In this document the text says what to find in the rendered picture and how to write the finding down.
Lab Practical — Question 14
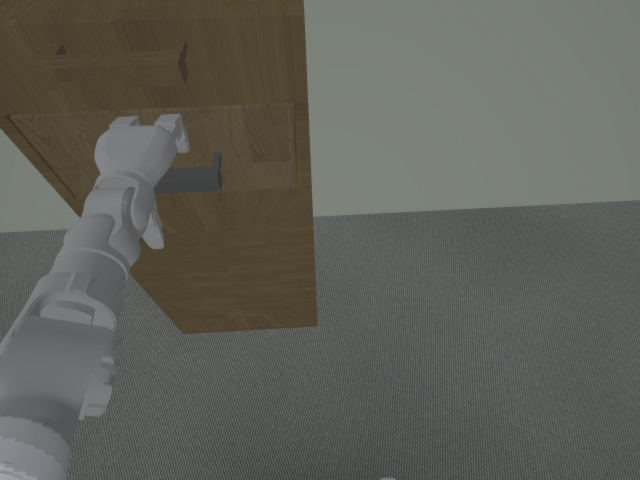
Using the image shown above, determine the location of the robot left forearm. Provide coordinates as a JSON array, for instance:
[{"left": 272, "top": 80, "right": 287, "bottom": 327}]
[{"left": 0, "top": 170, "right": 155, "bottom": 370}]

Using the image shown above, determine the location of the drawer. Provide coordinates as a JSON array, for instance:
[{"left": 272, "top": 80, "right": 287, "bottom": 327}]
[{"left": 10, "top": 103, "right": 298, "bottom": 197}]

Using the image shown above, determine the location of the cabinet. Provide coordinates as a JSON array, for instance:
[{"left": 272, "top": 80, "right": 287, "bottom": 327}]
[{"left": 0, "top": 0, "right": 318, "bottom": 334}]

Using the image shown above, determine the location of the left robot upper arm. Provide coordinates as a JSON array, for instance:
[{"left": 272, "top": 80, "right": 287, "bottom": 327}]
[{"left": 0, "top": 316, "right": 121, "bottom": 480}]

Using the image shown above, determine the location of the handle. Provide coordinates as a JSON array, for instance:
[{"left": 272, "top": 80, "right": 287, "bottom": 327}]
[
  {"left": 26, "top": 50, "right": 188, "bottom": 92},
  {"left": 153, "top": 152, "right": 223, "bottom": 194}
]

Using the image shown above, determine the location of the robot left hand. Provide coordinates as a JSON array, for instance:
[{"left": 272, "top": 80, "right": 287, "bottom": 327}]
[{"left": 94, "top": 114, "right": 190, "bottom": 249}]

